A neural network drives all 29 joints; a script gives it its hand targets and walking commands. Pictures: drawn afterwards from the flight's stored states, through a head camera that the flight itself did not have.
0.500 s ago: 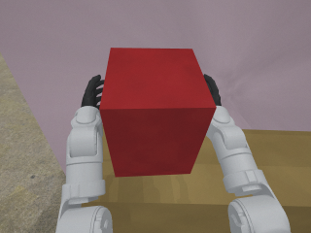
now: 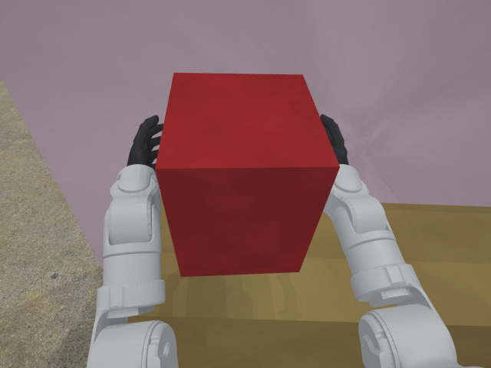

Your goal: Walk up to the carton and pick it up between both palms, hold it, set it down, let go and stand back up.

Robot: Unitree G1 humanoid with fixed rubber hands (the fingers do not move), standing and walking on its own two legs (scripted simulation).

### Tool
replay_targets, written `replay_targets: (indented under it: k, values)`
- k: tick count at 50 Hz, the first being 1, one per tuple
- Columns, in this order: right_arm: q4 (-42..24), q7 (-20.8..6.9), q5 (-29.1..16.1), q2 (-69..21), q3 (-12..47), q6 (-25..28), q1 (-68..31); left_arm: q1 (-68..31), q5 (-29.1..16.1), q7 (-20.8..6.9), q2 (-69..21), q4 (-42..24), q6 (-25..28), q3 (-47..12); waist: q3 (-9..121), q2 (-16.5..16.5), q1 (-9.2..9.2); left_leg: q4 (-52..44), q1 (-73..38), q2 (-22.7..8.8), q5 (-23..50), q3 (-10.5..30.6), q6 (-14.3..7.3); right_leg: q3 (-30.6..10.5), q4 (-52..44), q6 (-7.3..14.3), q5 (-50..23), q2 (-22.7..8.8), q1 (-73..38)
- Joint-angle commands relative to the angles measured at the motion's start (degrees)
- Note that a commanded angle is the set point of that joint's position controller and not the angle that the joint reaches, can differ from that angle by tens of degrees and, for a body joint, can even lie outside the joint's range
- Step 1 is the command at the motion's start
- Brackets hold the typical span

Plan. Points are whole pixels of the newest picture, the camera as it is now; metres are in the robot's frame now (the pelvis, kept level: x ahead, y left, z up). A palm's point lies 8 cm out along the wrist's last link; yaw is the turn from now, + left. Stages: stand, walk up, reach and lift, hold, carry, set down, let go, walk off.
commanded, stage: hold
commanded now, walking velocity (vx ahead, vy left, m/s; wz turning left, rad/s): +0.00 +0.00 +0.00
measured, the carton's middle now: (240, 178) +0.37 +0.01 +0.15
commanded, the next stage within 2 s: none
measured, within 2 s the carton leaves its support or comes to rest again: neither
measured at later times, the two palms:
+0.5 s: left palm (140, 167) +0.36 +0.16 +0.19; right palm (331, 165) +0.36 -0.14 +0.18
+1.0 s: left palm (142, 166) +0.36 +0.15 +0.19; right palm (333, 165) +0.36 -0.14 +0.18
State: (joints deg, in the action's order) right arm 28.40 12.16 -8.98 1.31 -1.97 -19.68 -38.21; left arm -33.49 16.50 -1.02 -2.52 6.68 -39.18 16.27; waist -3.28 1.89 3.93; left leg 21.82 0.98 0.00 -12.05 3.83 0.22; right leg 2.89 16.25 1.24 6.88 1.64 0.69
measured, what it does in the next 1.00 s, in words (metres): stands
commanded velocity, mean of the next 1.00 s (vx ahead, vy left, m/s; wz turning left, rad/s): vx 0.00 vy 0.00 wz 0.00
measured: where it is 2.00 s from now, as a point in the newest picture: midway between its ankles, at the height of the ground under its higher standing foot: outside the picture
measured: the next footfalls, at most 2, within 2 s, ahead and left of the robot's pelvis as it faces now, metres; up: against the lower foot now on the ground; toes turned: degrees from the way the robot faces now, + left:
none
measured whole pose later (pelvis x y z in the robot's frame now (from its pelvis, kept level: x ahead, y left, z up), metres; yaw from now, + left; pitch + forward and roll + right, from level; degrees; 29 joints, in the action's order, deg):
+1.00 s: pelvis +0.00 +0.00 +0.00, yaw +0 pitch -9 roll -1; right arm 27.2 11.8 -8.7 1.2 -2.1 -19.1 -37.5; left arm -33.5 17.1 -1.4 -2.6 5.7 -39.3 16.0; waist -3.7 1.9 4.2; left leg 21.9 0.7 -0.1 -12.1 3.5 0.1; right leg 3.1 16.0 1.2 6.9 1.6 0.1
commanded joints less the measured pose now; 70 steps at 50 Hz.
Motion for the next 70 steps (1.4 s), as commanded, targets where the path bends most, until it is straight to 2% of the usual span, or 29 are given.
replay_targets:
  k: [1, 4, 9, 13, 21, 26, 28, 41, 51, 53, 56, 60, 65, 70]
  values:
    - [-19.38, -5.81, -4.58, -35.94, 22.84, 4.63, -44.88, -38.35, -8.78, -7.65, -32.37, -5.88, 2.51, -30.51, 25.97, -3.96, 0.44, -3.84, 1.96, 2.48, 13.68, -3.61, 1.48, 0.88, -0.76, -2.58, -7.09, 1.01, -11.7]
    - [-20.06, -5.48, -5.15, -35.98, 23.86, 4.57, -43.8, -37.47, -8.88, -7.42, -32.21, -6.58, 2.6, -31.28, 27.03, -4.49, 0.62, -2.87, 1.04, 2.66, 16.41, -3.51, 1.85, 0.64, -0.36, -2.7, -10.15, 1.01, -12.4]
    - [-18.93, -5.37, -4.46, -35.14, 22.67, 4.07, -42.46, -36.57, -8.12, -8.06, -31.79, -6.04, 2.19, -30.16, 24.16, -3.98, 0.81, -3.97, 1.86, 2.46, 14.1, -3.59, 1.78, 0.89, -0.73, -2.77, -8.21, 0.99, -11.86]
    - [-20.9, -5.14, -5.22, -35.26, 24.06, 4.34, -42.51, -35.89, -8.45, -8.07, -32.08, -7.35, 2.31, -31.11, 25.87, -4.38, 1.01, -2.72, 0.55, 2.6, 17.74, -3.39, 2.29, 0.97, -0.33, -2.8, -11.48, 1.2, -12.75]
    - [-21.83, -5.25, -5.29, -34.56, 24.06, 4.29, -41.85, -36.01, -8.88, -7.89, -32.04, -9.05, 2.26, -32.22, 25.89, -4.8, 1.23, -2.75, -0.06, 2.26, 17.84, -3.22, 2.51, 1.15, -0.45, -2.56, -10.16, 1.34, -11.68]
    - [-20.99, -5.54, -4.7, -33.78, 23.16, 4.26, -41.7, -35.22, -8.11, -8.14, -31.86, -7.65, 1.7, -31.21, 23.8, -4.41, 1.0, -3.45, 0.38, 2.05, 16.5, -3.38, 2.49, 1.36, -0.88, -2.36, -8.13, 1.45, -11.23]
    - [-22.57, -5.51, -5.22, -34.16, 24.07, 4.5, -42.44, -35.34, -8.84, -7.9, -31.9, -8.54, 1.96, -32.0, 25.93, -4.14, 0.92, -2.77, -0.25, 2.16, 18.17, -3.37, 2.42, 1.2, -0.54, -2.39, -10.24, 1.53, -12.12]
    - [-19.02, -6.08, -3.94, -33.84, 21.9, 4.62, -42.9, -36.93, -8.13, -7.82, -32.2, -5.71, 2.12, -30.64, 23.78, -4.5, 1.03, -3.89, 0.71, 1.9, 14.53, -3.6, 2.28, 1.4, -1.15, -2.2, -5.82, 1.37, -10.21]
    - [-18.92, -5.76, -3.99, -34.59, 22.75, 4.95, -42.4, -35.95, -7.72, -8.09, -31.66, -5.35, 2.41, -29.72, 24.24, -3.67, 0.76, -3.56, 0.75, 2.31, 15.54, -3.87, 1.84, 1.1, -0.8, -2.68, -9.18, 1.07, -11.67]
    - [-19.56, -5.7, -3.78, -34.84, 22.53, 5.07, -43.27, -36.82, -8.0, -8.29, -31.56, -5.12, 2.54, -29.74, 24.48, -3.23, 0.7, -3.92, 1.72, 2.37, 13.78, -3.91, 1.59, 1.05, -0.83, -2.85, -8.24, 0.9, -11.8]
    - [-20.15, -5.58, -4.29, -35.18, 23.26, 5.19, -43.53, -37.13, -8.32, -7.98, -31.87, -5.83, 2.81, -30.48, 25.83, -4.01, 0.71, -3.26, 1.23, 2.47, 15.46, -3.82, 1.77, 0.94, -0.52, -2.78, -9.64, 0.96, -12.22]
    - [-19.36, -5.54, -3.85, -35.15, 23.02, 4.98, -43.41, -37.38, -8.01, -8.17, -31.49, -5.25, 2.82, -29.57, 25.19, -2.98, 0.44, -4.08, 1.8, 2.48, 12.73, -4.0, 1.13, 0.91, -0.97, -2.84, -7.55, 0.75, -11.67]
    - [-20.14, -5.51, -4.26, -34.66, 22.94, 5.26, -42.9, -37.16, -8.51, -8.12, -32.16, -6.25, 2.97, -30.86, 26.24, -4.46, 1.37, -2.98, 0.03, 2.35, 16.58, -3.68, 2.12, 1.16, -0.66, -2.71, -9.77, 1.04, -11.53]
    - [-19.15, -5.67, -3.73, -34.04, 22.03, 5.14, -42.73, -36.64, -8.08, -8.09, -32.14, -4.84, 2.76, -30.23, 24.05, -4.16, 1.22, -3.79, 0.94, 2.18, 13.86, -3.69, 1.85, 1.32, -1.12, -2.53, -7.01, 1.02, -10.51]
